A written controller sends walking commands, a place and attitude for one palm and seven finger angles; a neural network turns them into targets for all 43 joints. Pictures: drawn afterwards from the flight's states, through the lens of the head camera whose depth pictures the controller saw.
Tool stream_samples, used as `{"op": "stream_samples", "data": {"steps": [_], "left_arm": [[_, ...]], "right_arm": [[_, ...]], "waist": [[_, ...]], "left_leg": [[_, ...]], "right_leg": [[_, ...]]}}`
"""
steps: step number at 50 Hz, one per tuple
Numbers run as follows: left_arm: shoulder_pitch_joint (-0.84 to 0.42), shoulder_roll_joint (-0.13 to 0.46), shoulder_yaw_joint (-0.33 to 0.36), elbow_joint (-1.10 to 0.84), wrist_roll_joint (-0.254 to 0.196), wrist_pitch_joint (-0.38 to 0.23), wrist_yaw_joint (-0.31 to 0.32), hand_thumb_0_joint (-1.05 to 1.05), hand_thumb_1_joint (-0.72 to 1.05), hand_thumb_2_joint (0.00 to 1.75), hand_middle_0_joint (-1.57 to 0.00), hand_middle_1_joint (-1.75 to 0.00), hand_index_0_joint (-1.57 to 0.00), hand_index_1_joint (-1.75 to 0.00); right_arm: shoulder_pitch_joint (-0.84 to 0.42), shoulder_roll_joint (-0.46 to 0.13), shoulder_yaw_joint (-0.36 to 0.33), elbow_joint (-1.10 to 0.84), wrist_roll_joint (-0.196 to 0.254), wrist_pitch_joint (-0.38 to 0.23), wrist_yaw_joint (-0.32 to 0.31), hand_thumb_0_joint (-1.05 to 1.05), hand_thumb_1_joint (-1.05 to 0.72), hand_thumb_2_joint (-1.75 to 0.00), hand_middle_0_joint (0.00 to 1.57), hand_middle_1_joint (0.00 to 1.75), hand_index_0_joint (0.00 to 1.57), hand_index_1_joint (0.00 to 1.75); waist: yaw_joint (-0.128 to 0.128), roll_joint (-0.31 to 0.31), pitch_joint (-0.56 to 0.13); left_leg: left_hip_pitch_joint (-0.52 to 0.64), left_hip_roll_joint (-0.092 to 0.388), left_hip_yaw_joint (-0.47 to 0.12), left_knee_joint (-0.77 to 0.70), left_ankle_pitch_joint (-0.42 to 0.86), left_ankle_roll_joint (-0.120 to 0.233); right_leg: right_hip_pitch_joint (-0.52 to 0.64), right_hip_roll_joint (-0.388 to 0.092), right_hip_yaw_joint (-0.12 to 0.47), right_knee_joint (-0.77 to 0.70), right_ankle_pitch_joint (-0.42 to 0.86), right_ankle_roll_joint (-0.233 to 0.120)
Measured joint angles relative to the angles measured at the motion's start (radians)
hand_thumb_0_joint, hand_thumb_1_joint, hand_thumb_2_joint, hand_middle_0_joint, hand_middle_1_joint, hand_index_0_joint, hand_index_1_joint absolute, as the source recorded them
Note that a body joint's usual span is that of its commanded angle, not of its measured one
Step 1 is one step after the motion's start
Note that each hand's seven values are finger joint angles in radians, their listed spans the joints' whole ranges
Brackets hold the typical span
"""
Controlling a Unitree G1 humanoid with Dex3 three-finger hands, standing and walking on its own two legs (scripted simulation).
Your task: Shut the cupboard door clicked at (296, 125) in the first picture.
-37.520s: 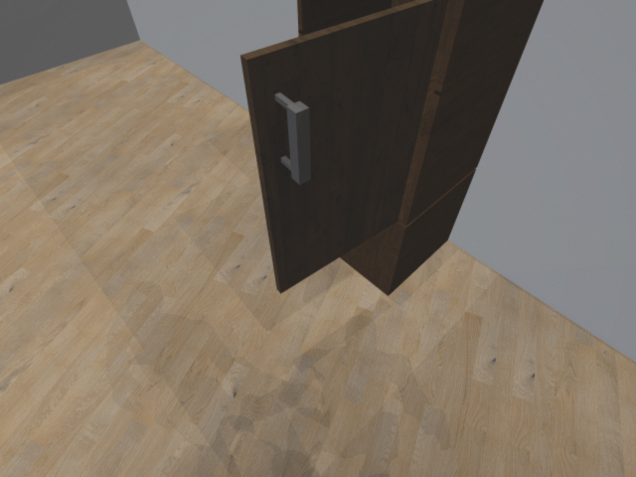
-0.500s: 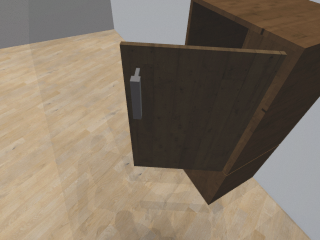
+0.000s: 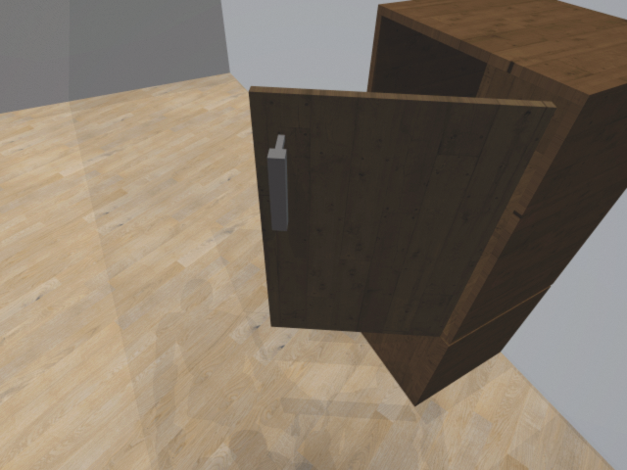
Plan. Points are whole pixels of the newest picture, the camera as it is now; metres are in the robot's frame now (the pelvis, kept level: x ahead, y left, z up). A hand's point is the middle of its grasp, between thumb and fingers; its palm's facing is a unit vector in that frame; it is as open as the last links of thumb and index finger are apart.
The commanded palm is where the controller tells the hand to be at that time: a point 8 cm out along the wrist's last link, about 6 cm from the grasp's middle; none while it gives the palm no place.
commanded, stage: look again from close up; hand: left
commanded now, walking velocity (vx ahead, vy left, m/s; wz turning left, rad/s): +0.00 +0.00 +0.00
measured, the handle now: (280, 183) +0.49 +0.10 +0.12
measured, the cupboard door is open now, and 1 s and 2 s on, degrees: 58 58 58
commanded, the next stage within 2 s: shuffle to correct the standing spot in 0.12 s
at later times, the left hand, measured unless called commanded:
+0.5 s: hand out of the picture +0.06 +0.22 -0.17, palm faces -0.03 -0.98 -0.18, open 7.4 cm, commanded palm none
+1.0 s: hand out of the picture +0.07 +0.13 -0.17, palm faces +0.05 -0.98 -0.19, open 7.2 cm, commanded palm none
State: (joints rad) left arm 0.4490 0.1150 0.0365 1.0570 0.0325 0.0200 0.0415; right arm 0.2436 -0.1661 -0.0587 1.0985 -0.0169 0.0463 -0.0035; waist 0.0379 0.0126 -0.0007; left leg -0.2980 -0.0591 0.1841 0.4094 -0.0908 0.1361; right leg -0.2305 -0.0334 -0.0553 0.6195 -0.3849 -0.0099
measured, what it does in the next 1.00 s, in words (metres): steps on the spot: right foot, then left foot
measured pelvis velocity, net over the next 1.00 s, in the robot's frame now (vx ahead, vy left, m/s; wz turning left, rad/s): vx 0.01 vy -0.05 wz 0.03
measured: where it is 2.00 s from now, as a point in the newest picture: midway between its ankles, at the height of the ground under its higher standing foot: outside the picture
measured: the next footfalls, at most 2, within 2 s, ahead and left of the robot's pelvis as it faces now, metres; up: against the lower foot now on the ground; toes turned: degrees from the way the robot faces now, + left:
right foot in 0.02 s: +0.04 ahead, -0.13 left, +0.00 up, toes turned -4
left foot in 0.22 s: +0.00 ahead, +0.11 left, +0.00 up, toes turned +0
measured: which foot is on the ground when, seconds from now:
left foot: down 0.00-0.06, up 0.08-0.20, down 0.22-0.84, up 0.86-1.00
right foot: up 0.00-0.00, down 0.02-0.30, up 0.32-0.82, down 0.84-1.00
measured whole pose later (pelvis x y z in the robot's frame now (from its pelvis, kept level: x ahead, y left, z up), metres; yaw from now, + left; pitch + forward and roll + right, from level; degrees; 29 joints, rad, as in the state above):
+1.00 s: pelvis +0.01 -0.05 +0.00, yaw +2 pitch +1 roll -2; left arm 0.20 0.17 0.06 0.97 0.02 0.02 0.02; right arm 0.31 -0.21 -0.08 1.07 -0.03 0.03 -0.03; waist -0.04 0.02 0.07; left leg -0.46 0.07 0.06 1.01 -0.49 -0.01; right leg -0.21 0.00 -0.09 0.46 -0.27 -0.01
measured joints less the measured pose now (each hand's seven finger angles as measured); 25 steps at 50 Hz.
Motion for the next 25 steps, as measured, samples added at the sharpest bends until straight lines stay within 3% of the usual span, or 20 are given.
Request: {"op": "stream_samples", "data": {"steps": [2, 3, 5, 7, 9, 11, 12, 14, 18, 21, 25], "left_arm": [[0.016, -0.009, -0.004, 0.009, 0.0, -0.005, 0.006, 0.0, 0.91, 0.9, -0.19, -0.3, -0.2, -0.3], [0.023, -0.015, -0.008, 0.015, 0.0, -0.005, 0.008, 0.0, 0.91, 0.9, -0.19, -0.3, -0.2, -0.3], [0.03, -0.018, -0.011, 0.027, -0.003, 0.002, 0.012, 0.0, 0.91, 0.9, -0.19, -0.3, -0.2, -0.3], [0.02, -0.011, -0.008, 0.042, -0.007, 0.01, 0.013, 0.0, 0.9, 0.9, -0.2, -0.3, -0.2, -0.3], [-0.005, 0.003, -0.005, 0.044, -0.007, 0.011, 0.009, 0.0, 0.9, 0.9, -0.2, -0.3, -0.2, -0.3], [-0.041, 0.016, -0.005, 0.027, -0.008, 0.001, 0.005, 0.0, 0.9, 0.9, -0.2, -0.3, -0.2, -0.3], [-0.063, 0.019, -0.007, 0.015, -0.009, -0.005, 0.003, 0.01, 0.9, 0.9, -0.2, -0.3, -0.2, -0.3], [-0.122, 0.037, -0.006, 0.004, -0.016, -0.015, -0.001, 0.0, 0.9, 0.9, -0.2, -0.3, -0.2, -0.3], [-0.185, 0.062, -0.006, -0.016, -0.017, -0.017, -0.006, 0.0, 0.91, 0.9, -0.2, -0.3, -0.2, -0.3], [-0.216, 0.079, -0.004, -0.019, -0.014, 0.003, -0.01, 0.0, 0.91, 0.9, -0.19, -0.3, -0.2, -0.3], [-0.272, 0.096, 0.007, -0.034, -0.015, 0.009, -0.015, 0.0, 0.91, 0.9, -0.19, -0.3, -0.2, -0.3]], "right_arm": [[-0.012, -0.006, -0.003, -0.008, 0.004, 0.001, -0.002, 0.01, -0.91, -0.89, 0.2, 0.3, 0.2, 0.3], [-0.017, -0.008, -0.004, -0.014, 0.008, 0.002, -0.003, 0.01, -0.92, -0.89, 0.2, 0.3, 0.2, 0.3], [-0.017, -0.004, -0.012, -0.03, 0.011, 0.005, -0.001, 0.01, -0.92, -0.89, 0.2, 0.3, 0.2, 0.3], [-0.006, 0.003, -0.014, -0.039, 0.013, -0.001, 0.006, 0.0, -0.92, -0.89, 0.2, 0.3, 0.2, 0.3], [0.018, 0.007, -0.012, -0.044, 0.015, -0.016, 0.007, 0.0, -0.92, -0.89, 0.2, 0.3, 0.2, 0.3], [0.047, 0.007, -0.006, -0.039, 0.017, -0.032, 0.0, 0.0, -0.92, -0.89, 0.2, 0.3, 0.2, 0.3], [0.06, 0.003, -0.001, -0.032, 0.016, -0.039, -0.005, 0.0, -0.91, -0.89, 0.2, 0.3, 0.2, 0.3], [0.063, 0.021, 0.01, 0.002, 0.011, -0.046, -0.016, 0.0, -0.91, -0.89, 0.2, 0.3, 0.2, 0.3], [0.085, 0.058, 0.033, 0.034, -0.001, -0.053, -0.025, 0.0, -0.91, -0.89, 0.2, 0.3, 0.2, 0.3], [0.106, 0.083, 0.04, 0.04, -0.009, -0.061, -0.035, 0.0, -0.91, -0.89, 0.2, 0.3, 0.2, 0.3], [0.136, 0.11, 0.048, 0.044, -0.018, -0.071, -0.042, 0.0, -0.91, -0.89, 0.2, 0.3, 0.2, 0.3]], "waist": [[0.002, 0.004, -0.003], [-0.004, 0.011, 0.0], [-0.013, 0.008, 0.0], [-0.021, -0.007, -0.006], [-0.035, -0.018, -0.01], [-0.041, -0.019, -0.009], [-0.042, -0.012, -0.006], [-0.036, -0.042, 0.019], [-0.036, -0.065, 0.036], [-0.063, -0.059, 0.031], [-0.093, -0.052, 0.045]], "left_leg": [[-0.011, -0.001, 0.009, 0.002, -0.019, -0.03], [-0.023, 0.0, -0.001, 0.024, -0.065, -0.067], [-0.075, 0.003, -0.049, 0.18, -0.149, -0.114], [-0.098, 0.019, -0.1, 0.356, -0.185, -0.127], [-0.057, 0.045, -0.132, 0.384, -0.216, -0.131], [0.032, 0.073, -0.151, 0.244, -0.214, -0.133], [0.076, 0.074, -0.165, 0.152, -0.259, -0.131], [0.087, 0.041, -0.158, 0.107, -0.266, -0.1], [0.112, 0.02, -0.136, 0.053, -0.192, -0.068], [0.133, 0.023, -0.14, 0.0, -0.169, -0.065], [0.145, 0.03, -0.165, -0.055, -0.131, -0.066]], "right_leg": [[0.035, 0.009, 0.008, -0.099, 0.079, -0.002], [0.036, 0.012, 0.008, -0.116, 0.112, -0.001], [0.035, 0.015, 0.009, -0.144, 0.135, -0.01], [0.028, 0.017, 0.02, -0.171, 0.157, -0.006], [0.017, 0.018, 0.025, -0.186, 0.174, 0.008], [-0.006, 0.018, 0.023, -0.171, 0.173, 0.026], [-0.026, 0.019, 0.019, -0.149, 0.165, 0.037], [-0.037, -0.011, 0.029, -0.139, 0.163, 0.049], [-0.03, -0.028, 0.04, -0.123, 0.129, 0.034], [-0.06, -0.007, 0.04, 0.029, 0.019, 0.021], [-0.111, 0.012, 0.033, 0.199, -0.023, 0.019]]}}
